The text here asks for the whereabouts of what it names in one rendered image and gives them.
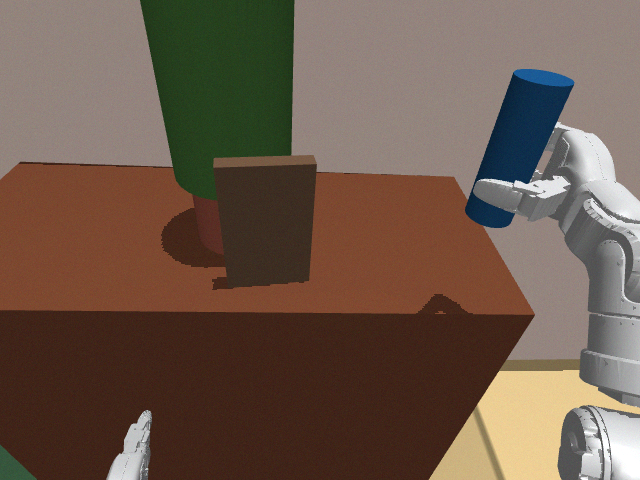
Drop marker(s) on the right robot arm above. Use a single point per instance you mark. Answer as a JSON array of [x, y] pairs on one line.
[[601, 224]]

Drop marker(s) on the potted plant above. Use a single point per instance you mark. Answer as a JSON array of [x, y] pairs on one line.
[[224, 74]]

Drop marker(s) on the left robot hand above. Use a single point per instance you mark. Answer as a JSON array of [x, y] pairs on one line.
[[133, 463]]

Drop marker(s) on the right robot hand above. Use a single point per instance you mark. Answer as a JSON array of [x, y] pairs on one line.
[[578, 158]]

